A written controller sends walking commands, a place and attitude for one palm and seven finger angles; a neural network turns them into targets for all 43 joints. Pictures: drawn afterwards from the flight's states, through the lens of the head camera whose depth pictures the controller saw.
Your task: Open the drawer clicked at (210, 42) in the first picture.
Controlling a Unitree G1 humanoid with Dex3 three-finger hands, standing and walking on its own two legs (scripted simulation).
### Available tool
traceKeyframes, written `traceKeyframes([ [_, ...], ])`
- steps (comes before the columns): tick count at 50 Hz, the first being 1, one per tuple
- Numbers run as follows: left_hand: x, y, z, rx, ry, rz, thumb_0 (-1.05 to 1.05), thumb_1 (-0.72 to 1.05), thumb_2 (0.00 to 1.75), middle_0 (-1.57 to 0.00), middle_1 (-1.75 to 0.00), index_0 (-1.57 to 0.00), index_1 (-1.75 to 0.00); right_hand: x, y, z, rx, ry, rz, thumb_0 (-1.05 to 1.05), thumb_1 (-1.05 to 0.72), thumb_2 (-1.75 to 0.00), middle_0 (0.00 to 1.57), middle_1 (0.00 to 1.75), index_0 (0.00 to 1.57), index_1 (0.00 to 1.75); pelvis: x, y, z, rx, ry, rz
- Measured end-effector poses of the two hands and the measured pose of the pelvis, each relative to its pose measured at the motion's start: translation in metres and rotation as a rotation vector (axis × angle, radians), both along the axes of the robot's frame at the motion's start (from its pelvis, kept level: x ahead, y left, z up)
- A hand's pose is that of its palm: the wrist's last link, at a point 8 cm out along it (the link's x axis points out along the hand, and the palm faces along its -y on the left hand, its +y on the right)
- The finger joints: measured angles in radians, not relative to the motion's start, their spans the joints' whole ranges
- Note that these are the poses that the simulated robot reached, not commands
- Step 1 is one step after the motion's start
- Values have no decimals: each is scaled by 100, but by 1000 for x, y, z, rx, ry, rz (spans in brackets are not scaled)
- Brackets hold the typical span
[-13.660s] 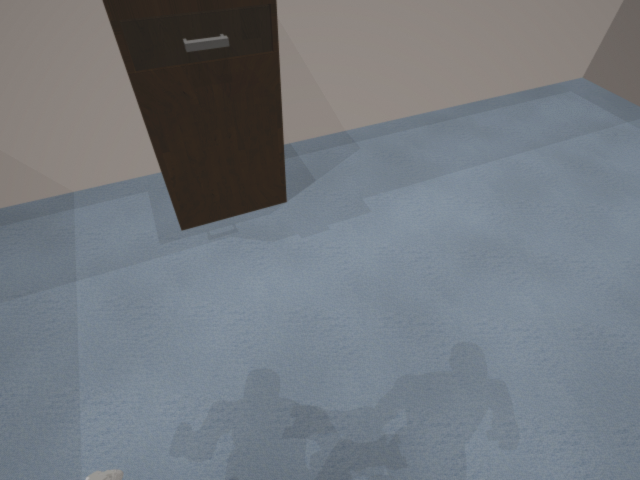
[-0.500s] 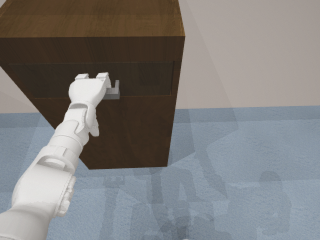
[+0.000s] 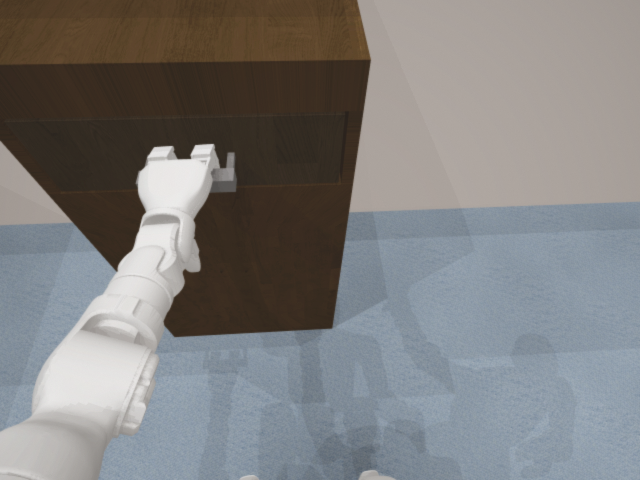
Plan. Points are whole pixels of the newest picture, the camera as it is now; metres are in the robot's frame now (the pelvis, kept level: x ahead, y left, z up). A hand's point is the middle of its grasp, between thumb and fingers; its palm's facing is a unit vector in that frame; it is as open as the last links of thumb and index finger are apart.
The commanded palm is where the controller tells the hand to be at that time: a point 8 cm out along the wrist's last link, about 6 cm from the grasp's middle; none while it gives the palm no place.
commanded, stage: lower the fingers behind the handle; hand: left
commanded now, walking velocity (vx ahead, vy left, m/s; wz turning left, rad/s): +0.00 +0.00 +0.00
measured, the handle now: (189, 170) +0.54 +0.15 +0.04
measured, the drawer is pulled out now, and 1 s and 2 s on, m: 0.00 0.00 0.09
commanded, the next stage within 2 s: close the thumb around the handle in 0.26 s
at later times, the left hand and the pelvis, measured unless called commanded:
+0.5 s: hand (190, 208) +0.49 +0.15 +0.02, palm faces -0.04 -0.05 -1.00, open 13.4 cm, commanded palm +0.47 +0.16 +0.07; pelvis +0.00 +0.00 +0.00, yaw +0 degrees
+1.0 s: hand (189, 209) +0.48 +0.15 +0.02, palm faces -0.04 -0.03 -1.00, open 6.0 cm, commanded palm +0.46 +0.15 +0.07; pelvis +0.00 +0.00 +0.00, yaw +1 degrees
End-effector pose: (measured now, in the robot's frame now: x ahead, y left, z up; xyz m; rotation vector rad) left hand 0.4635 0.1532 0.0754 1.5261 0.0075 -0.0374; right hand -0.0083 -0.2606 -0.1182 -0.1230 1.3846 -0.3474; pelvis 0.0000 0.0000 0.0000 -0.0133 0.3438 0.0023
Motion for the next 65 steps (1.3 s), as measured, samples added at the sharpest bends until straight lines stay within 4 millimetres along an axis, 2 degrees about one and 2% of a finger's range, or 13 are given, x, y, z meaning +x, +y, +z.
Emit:
traceKeyframes([
  [13,2,-2,1,10,28,33,0,-49,30,-30,-120,-32,-120,11,-3,2,-9,-25,12,0,-91,-89,20,30,20,30,-1,-2,1,0,-6,8],
  [23,3,-1,0,4,19,16,0,-46,32,-31,-120,-32,-120,9,-7,0,-13,-13,17,0,-91,-89,20,30,20,30,1,-3,0,1,1,9],
  [31,4,-1,1,6,19,29,0,-19,43,-33,-123,-34,-123,9,-7,1,-8,-7,9,0,-91,-89,20,30,20,30,2,-5,1,1,1,8],
  [48,-1,-2,3,1,11,16,0,66,80,-36,-132,-39,-131,16,-7,1,-1,-21,16,0,-91,-89,20,30,20,30,4,-5,2,3,-9,7],
  [65,-4,-1,2,-4,22,17,0,68,77,-32,-135,-38,-130,20,-6,3,-2,-39,10,0,-91,-89,20,30,20,30,5,-4,5,5,-17,-4],
])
